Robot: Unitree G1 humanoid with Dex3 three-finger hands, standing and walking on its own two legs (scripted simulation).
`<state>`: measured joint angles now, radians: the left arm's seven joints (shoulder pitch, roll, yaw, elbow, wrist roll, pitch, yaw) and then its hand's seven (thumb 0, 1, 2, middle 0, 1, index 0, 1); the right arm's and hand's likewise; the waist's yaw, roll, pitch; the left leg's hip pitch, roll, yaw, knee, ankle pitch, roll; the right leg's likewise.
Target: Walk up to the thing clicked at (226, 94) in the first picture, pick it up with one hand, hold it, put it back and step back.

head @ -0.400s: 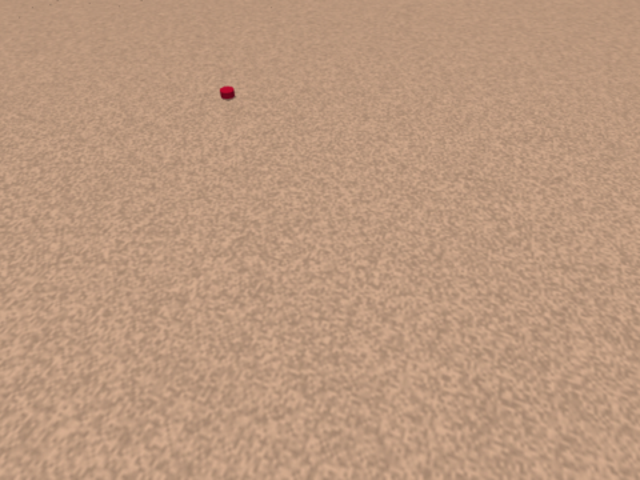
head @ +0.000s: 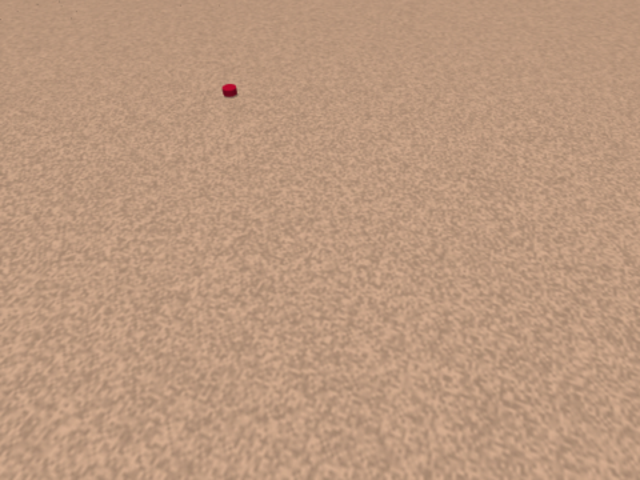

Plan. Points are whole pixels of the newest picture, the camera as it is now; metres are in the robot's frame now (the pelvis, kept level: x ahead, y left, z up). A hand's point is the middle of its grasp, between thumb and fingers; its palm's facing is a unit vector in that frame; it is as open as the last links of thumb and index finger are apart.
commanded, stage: stand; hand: left
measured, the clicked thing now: (229, 90) +2.38 +0.60 -0.76
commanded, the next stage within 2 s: walk up in 0.72 s
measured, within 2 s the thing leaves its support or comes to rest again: neither
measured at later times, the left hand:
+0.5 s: hand out of the picture +0.07 +0.25 -0.16, palm faces -0.03 -0.94 -0.34, open 7.4 cm
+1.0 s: hand out of the picture +0.09 +0.36 -0.15, palm faces +0.27 -0.89 -0.35, open 7.4 cm
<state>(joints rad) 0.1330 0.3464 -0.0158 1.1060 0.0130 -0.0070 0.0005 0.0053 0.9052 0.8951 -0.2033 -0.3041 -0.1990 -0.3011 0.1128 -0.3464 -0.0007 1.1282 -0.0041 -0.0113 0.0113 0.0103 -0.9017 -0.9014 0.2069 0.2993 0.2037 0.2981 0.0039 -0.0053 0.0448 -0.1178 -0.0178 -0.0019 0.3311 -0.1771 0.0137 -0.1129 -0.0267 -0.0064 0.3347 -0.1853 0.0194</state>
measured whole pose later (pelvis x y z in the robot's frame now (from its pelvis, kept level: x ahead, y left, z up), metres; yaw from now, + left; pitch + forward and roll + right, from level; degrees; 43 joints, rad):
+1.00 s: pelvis +0.06 +0.04 -0.01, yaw +14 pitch -2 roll +0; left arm 0.12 0.51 0.10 1.00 0.05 -0.02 -0.11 0.01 0.90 0.89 -0.21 -0.30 -0.20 -0.30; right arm 0.17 -0.49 -0.09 1.00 -0.01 0.00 0.14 0.02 -0.90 -0.90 0.21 0.30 0.20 0.30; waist 0.04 -0.09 -0.03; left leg -0.47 0.13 0.12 0.69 -0.25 -0.03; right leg 0.05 -0.15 -0.27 0.38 -0.39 0.00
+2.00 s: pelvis +0.67 +0.18 -0.05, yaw +51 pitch -2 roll +3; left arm 0.37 0.47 0.08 0.91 0.05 0.05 -0.09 0.01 0.91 0.90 -0.20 -0.30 -0.20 -0.30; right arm 0.16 -0.50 -0.07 0.83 0.03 -0.08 -0.03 0.01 -0.90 -0.90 0.21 0.30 0.21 0.30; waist 0.13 -0.08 0.06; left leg -0.45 -0.06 0.18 0.71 -0.24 0.12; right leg -0.21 -0.04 -0.09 1.18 -0.50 0.03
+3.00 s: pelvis +1.33 +0.28 -0.05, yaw +72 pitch +0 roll +2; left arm 0.21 0.51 0.11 0.72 0.05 0.08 -0.15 0.01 0.91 0.90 -0.20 -0.30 -0.20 -0.30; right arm 0.38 -0.48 -0.02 0.91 -0.03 -0.10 -0.06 0.01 -0.89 -0.90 0.22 0.30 0.21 0.30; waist -0.02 -0.12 0.02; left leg -0.40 0.17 -0.06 0.74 -0.37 0.01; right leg -0.53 -0.17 0.07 0.85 -0.34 0.00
